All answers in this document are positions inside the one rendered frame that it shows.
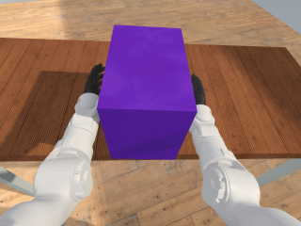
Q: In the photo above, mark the robot left upper arm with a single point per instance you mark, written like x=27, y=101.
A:
x=60, y=184

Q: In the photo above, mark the table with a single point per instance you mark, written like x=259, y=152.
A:
x=254, y=93

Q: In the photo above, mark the robot right upper arm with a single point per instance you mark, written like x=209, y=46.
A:
x=234, y=194

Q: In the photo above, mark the robot right forearm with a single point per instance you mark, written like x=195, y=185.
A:
x=209, y=145

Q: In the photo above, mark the carton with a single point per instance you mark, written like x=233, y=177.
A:
x=147, y=103

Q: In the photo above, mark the right robot hand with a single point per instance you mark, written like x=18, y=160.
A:
x=198, y=90

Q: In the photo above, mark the robot left forearm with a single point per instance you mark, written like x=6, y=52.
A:
x=80, y=133

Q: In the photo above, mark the left robot hand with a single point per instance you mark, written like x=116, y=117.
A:
x=93, y=82

